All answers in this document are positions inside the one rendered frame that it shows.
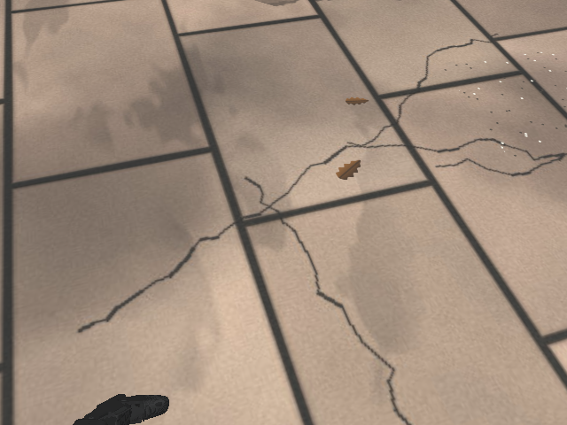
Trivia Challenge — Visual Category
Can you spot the left robot hand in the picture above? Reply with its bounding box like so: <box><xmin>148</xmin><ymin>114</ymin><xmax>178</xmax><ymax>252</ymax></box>
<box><xmin>73</xmin><ymin>394</ymin><xmax>169</xmax><ymax>425</ymax></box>

